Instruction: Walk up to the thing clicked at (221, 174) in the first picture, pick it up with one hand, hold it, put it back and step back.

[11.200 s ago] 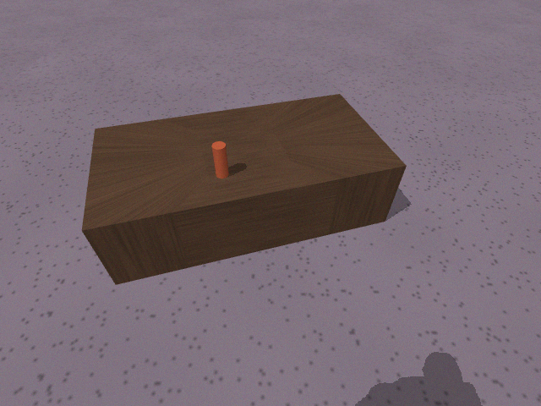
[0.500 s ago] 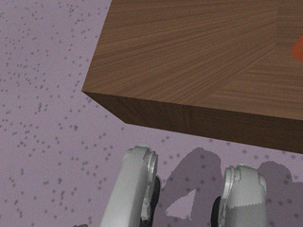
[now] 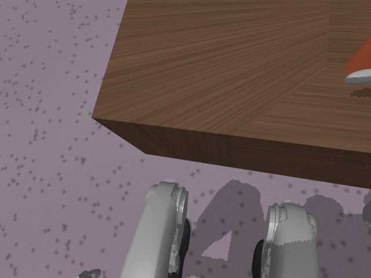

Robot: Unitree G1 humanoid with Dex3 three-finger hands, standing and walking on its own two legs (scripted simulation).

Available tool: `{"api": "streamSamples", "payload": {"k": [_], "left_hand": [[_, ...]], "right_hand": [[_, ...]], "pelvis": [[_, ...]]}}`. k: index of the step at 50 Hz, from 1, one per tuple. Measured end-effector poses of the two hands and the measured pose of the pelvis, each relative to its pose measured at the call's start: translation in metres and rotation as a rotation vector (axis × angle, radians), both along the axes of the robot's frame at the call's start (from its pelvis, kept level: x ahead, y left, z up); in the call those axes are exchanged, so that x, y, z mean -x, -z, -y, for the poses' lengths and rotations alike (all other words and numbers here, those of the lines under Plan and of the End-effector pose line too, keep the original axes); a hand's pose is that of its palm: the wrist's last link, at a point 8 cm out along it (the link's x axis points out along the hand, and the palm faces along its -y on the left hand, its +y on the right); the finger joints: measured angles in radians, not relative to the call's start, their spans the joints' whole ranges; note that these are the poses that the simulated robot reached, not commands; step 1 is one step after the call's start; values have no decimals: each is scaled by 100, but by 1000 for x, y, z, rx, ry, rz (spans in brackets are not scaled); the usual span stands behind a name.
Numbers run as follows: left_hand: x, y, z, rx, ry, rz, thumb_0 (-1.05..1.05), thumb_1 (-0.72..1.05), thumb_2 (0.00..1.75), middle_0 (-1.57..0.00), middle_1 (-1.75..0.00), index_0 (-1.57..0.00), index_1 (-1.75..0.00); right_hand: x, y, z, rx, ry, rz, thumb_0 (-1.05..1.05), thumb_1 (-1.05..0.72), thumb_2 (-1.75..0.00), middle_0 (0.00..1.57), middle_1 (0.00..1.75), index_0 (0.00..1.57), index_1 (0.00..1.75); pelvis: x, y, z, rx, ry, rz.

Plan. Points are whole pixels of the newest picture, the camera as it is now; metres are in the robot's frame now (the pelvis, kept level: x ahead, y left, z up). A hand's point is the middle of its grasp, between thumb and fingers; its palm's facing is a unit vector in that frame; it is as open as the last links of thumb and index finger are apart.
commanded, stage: rest palm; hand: right
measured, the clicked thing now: out of the picture +0.57 -0.24 +0.02
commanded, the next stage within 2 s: close in 0.02 s
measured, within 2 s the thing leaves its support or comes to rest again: leaves its support in 1.30 s
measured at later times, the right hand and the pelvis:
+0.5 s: hand out of the picture +0.58 -0.24 +0.01, palm faces +0.22 +0.98 -0.03, open 14.8 cm; pelvis +0.00 +0.00 -0.01, yaw +0 degrees
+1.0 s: hand out of the picture +0.59 -0.25 +0.02, palm faces +0.24 +0.97 -0.03, open 7.8 cm; pelvis +0.00 +0.00 -0.01, yaw +1 degrees
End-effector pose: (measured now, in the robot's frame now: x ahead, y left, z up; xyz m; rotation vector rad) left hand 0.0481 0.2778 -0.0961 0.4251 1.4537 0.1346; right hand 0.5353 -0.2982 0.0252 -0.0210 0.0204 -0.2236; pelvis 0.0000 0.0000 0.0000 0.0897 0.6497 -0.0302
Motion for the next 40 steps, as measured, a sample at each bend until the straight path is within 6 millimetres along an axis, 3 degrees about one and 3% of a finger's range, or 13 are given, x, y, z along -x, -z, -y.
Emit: {"api": "streamSamples", "payload": {"k": [9, 20, 31, 40], "left_hand": [[-8, 2, -2, -1, -1, -3, 0, 86, 92, -20, -29, -19, -30], [2, 7, -1, 1, -10, -29, 0, 88, 91, -21, -29, -20, -30], [19, 8, -1, -14, -28, -71, 0, 89, 91, -20, -30, -20, -30], [27, 4, -1, -22, -40, -84, 0, 89, 90, -20, -29, -20, -30]], "right_hand": [[-3, 2, -5, 2, 2, -5, -1, 35, -7, 9, 4, 7, 5], [-7, 5, -7, 4, -6, 0, -1, 33, -9, 28, 15, 26, 15], [-14, 11, -7, 8, 1, 2, -1, 26, -24, 56, 37, 54, 37], [-16, 5, -4, 11, 15, 5, -1, 9, -44, 87, 64, 85, 64]], "pelvis": [[-4, -2, 0, 4, 2, -3], [-1, 4, 0, 2, 1, -1], [0, 11, 1, -4, -1, 4], [2, 10, 2, -8, -1, 6]]}}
